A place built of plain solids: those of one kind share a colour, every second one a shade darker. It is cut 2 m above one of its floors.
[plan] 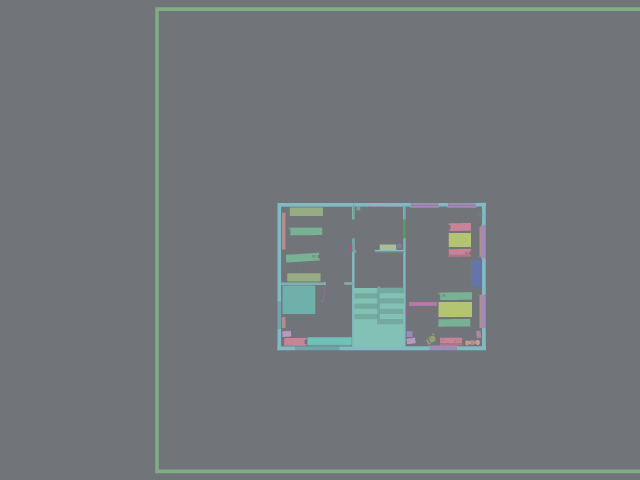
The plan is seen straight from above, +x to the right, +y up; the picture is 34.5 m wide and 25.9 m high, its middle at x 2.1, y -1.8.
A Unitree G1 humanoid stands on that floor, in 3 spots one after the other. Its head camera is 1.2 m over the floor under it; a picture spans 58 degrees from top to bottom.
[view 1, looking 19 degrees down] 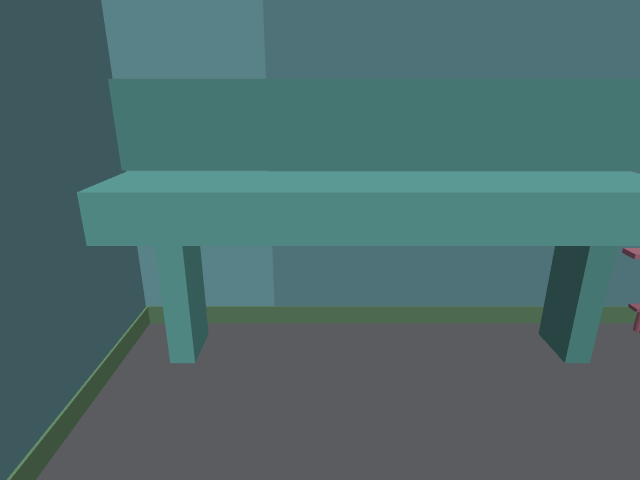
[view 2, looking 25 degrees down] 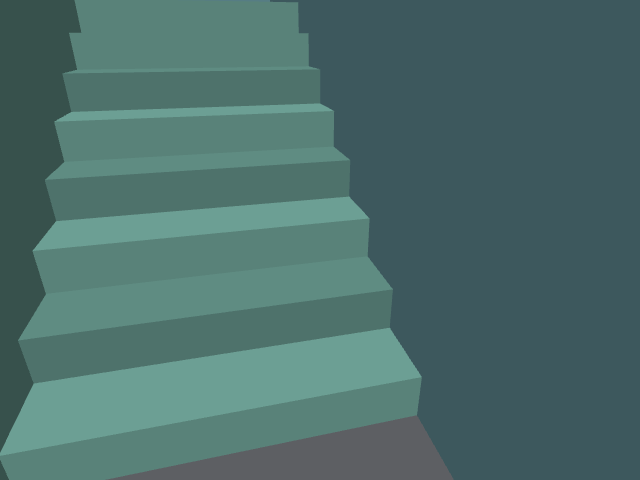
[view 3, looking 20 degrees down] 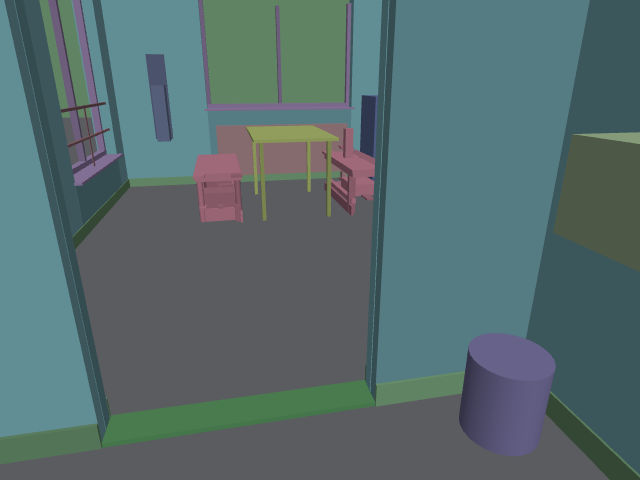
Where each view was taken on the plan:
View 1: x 2.90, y -5.45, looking -90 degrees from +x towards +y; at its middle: wash_trough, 1.69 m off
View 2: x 4.56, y -3.39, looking -104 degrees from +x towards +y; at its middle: stair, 1.78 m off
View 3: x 5.28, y -1.20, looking -12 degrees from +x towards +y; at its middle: ground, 3.51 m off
